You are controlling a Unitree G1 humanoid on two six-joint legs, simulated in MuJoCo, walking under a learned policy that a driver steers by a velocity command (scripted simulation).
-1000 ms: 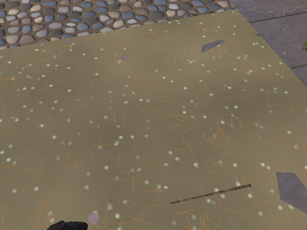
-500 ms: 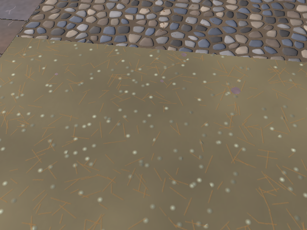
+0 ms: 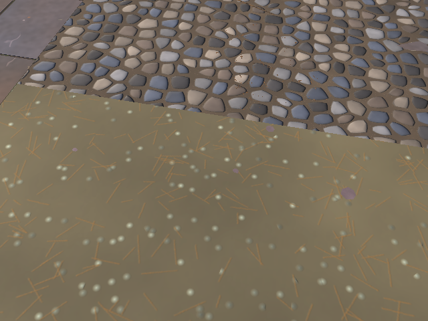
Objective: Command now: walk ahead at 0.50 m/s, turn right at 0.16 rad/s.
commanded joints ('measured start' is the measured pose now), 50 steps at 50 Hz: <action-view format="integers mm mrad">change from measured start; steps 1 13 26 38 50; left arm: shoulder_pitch -142 178 298 287 -49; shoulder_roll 50 177 180 154 59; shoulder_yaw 3 67 69 46 -6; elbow -95 3 28 -26 -113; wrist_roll -5 -28 -29 -4 13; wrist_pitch -19 -23 -41 -38 -20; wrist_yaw -7 17 32 33 -20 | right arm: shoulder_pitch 55 -113 -409 -113 -45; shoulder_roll -122 -137 -91 -187 -136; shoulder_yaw -22 -5 16 -27 -17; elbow -17 -120 -242 -201 -69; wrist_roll -11 -14 -28 -28 0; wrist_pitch -16 -39 27 5 -32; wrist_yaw -12 -9 10 -24 5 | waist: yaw -30 81 114 9 17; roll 99 48 -12 133 149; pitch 74 -76 2 -154 14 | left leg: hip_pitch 18 -728 -713 29 -184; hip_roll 306 162 190 516 317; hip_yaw -52 -89 -28 -658 -88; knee -39 1185 568 108 -28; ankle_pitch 497 -105 208 -263 280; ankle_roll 53 -70 -179 93 63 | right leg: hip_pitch -42 698 577 31 70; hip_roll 36 -173 27 156 60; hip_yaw -19 531 328 158 32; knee -84 -507 -547 457 5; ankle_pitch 34 -69 158 -402 -86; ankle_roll -31 -357 -220 -77 -8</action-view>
